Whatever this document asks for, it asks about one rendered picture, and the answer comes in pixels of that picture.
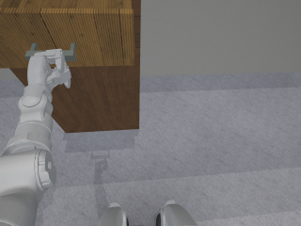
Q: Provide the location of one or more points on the robot left upper arm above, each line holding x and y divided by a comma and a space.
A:
24, 178

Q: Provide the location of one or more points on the left robot forearm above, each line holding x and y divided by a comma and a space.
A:
34, 129

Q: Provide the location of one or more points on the cabinet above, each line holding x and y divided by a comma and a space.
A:
100, 98

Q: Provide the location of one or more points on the drawer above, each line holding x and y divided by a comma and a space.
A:
103, 31

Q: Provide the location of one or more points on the left robot hand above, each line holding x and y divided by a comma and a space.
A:
39, 71

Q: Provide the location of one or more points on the robot left thigh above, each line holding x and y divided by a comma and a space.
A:
114, 216

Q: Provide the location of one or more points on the handle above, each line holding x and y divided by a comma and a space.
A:
69, 55

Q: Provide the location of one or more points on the right robot shin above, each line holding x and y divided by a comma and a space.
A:
169, 202

